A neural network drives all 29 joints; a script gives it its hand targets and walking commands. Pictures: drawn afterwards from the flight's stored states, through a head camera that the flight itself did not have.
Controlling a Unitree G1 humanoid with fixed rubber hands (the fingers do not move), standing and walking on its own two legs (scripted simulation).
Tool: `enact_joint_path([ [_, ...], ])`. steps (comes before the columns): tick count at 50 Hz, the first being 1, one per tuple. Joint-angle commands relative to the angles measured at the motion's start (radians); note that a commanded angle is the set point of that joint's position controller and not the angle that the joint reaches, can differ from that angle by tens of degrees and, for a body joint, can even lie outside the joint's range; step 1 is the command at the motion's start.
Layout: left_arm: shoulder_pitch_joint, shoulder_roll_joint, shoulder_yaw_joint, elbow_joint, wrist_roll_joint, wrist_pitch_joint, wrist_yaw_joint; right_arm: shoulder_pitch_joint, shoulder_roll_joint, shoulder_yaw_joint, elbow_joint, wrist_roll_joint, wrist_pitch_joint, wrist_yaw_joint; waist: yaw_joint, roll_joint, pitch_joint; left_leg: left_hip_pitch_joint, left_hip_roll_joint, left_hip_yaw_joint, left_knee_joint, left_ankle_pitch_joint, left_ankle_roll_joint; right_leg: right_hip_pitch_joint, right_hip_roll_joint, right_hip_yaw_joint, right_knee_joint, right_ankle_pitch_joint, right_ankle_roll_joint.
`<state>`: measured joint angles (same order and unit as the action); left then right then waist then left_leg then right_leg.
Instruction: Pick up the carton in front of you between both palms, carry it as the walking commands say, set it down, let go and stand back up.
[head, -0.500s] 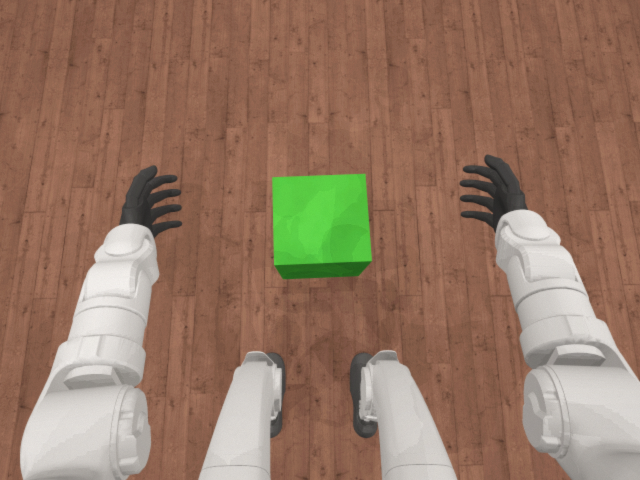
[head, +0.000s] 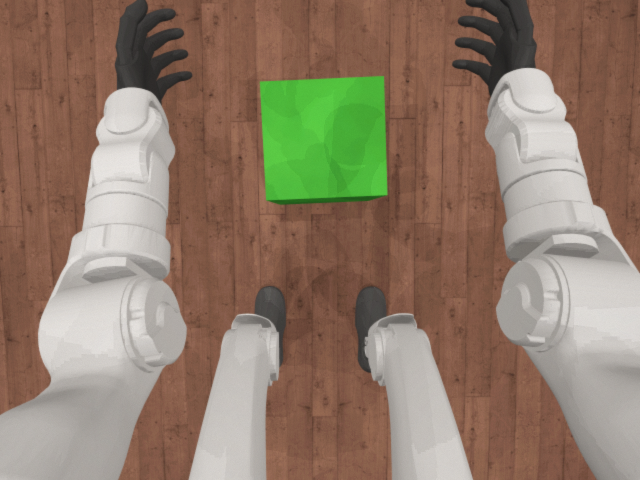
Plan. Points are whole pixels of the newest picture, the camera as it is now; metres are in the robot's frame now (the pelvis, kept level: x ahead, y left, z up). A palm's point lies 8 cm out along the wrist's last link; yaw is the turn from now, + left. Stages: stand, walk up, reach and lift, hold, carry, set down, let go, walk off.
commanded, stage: reach and lift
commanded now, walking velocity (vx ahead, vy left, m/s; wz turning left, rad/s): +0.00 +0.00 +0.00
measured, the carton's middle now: (323, 151) +0.52 +0.00 -0.51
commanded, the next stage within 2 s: none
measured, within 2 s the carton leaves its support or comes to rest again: leaves its support in 1.60 s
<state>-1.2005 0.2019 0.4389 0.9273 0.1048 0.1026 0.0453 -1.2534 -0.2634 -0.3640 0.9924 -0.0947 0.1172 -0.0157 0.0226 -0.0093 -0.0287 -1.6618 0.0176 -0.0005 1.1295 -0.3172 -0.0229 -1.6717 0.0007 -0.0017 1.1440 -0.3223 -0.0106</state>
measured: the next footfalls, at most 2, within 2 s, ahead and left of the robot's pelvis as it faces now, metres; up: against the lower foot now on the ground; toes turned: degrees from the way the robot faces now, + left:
none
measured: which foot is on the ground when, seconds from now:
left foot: down 0.00-1.00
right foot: down 0.00-1.00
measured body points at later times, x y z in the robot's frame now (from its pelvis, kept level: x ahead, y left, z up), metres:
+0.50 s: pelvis -0.04 +0.01 -0.21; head +0.32 +0.00 +0.05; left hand +0.51 +0.20 -0.37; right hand +0.53 -0.19 -0.37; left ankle +0.07 +0.13 -0.60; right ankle +0.07 -0.11 -0.60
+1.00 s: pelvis -0.04 +0.01 -0.27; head +0.34 +0.00 -0.04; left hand +0.52 +0.19 -0.46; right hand +0.53 -0.17 -0.45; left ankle +0.07 +0.13 -0.60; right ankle +0.07 -0.11 -0.60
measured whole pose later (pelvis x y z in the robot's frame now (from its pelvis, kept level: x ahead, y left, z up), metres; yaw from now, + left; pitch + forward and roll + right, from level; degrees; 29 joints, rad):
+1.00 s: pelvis -0.04 +0.01 -0.27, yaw +1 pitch +36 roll +1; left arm -1.53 0.35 0.09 1.17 -0.26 0.05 0.15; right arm -1.58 -0.43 0.00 1.21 0.27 0.06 -0.12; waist 0.02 0.00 0.44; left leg -2.25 -0.01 -0.01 2.20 -0.57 -0.04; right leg -2.26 0.00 0.02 2.22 -0.58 0.00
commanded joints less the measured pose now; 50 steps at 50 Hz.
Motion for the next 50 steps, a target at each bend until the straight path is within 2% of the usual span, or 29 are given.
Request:
enact_joint_path([
  [1,-0.103,0.071,0.017,-0.08,0.01,-0.045,0.002,-0.117,-0.056,-0.016,-0.079,-0.011,-0.043,-0.008,0.009,-0.035,-0.922,0.302,-0.09,0.027,0.083,0.404,-0.024,0.481,0.071,0.017,0.086,0.472,0.038],
  [7,-0.149,0.11,-0.06,-0.101,-0.072,-0.054,0.03,-0.16,-0.116,0.053,-0.103,0.059,-0.06,-0.041,0.004,-0.023,-1.014,0.182,-0.092,0.039,0.318,0.351,-0.035,0.278,0.076,-0.006,0.313,0.374,0.046],
  [12,-0.225,0.174,-0.164,-0.111,-0.182,-0.041,0.069,-0.254,-0.194,0.156,-0.112,0.175,-0.053,-0.07,0.012,-0.037,-1.169,0.192,-0.086,0.05,0.49,0.316,-0.029,0.265,0.071,-0.019,0.491,0.327,0.055],
  [16,-0.323,0.216,-0.228,-0.121,-0.259,-0.024,0.092,-0.359,-0.243,0.22,-0.114,0.257,-0.037,-0.09,0.015,-0.042,-1.225,0.18,-0.078,0.059,0.587,0.223,-0.024,0.267,0.061,-0.028,0.593,0.239,0.053],
  [20,-0.41,0.244,-0.257,-0.064,-0.297,-0.002,0.105,-0.447,-0.27,0.257,-0.046,0.299,-0.015,-0.101,0.018,-0.045,-1.14,0.109,-0.066,0.061,0.648,0.081,-0.021,0.206,0.046,-0.032,0.657,0.096,0.045],
  [25,-0.485,0.241,-0.255,0.082,-0.287,-0.009,0.099,-0.512,-0.275,0.276,0.092,0.306,-0.023,-0.095,0.023,-0.037,-0.921,-0.013,-0.051,0.049,0.72,-0.037,-0.02,0.085,0.03,-0.019,0.721,-0.016,0.039],
  [32,-0.59,0.274,-0.28,0.159,-0.305,-0.052,0.088,-0.61,-0.307,0.296,0.152,0.316,-0.065,-0.089,0.01,-0.027,-0.831,-0.04,-0.041,0.034,0.833,-0.002,-0.026,0.062,0.017,0.001,0.831,0.025,0.033],
  [37,-0.636,0.304,-0.332,0.132,-0.361,-0.072,0.1,-0.659,-0.326,0.336,0.11,0.359,-0.085,-0.097,0.005,-0.026,-0.945,0.042,-0.044,0.037,0.903,0.11,-0.027,0.135,0.014,-0.002,0.898,0.132,0.03],
  [41,-0.641,0.317,-0.35,0.095,-0.385,-0.075,0.106,-0.666,-0.309,0.366,0.08,0.384,-0.084,-0.104,0.02,-0.038,-1.006,0.071,-0.051,0.047,0.924,0.159,-0.023,0.189,0.017,-0.009,0.927,0.183,0.031],
  [45,-0.593,0.292,-0.349,0.112,-0.378,-0.066,0.106,-0.628,-0.291,0.357,0.084,0.377,-0.079,-0.107,0.017,-0.035,-0.968,0.066,-0.056,0.049,0.925,0.157,-0.018,0.162,0.025,-0.014,0.928,0.177,0.031],
  [50,-0.568,0.252,-0.334,0.178,-0.353,-0.066,0.097,-0.58,-0.262,0.339,0.15,0.355,-0.08,-0.099,0.004,-0.025,-0.795,-0.025,-0.059,0.037,0.907,0.079,-0.019,0.044,0.023,-0.004,0.908,0.097,0.033],
])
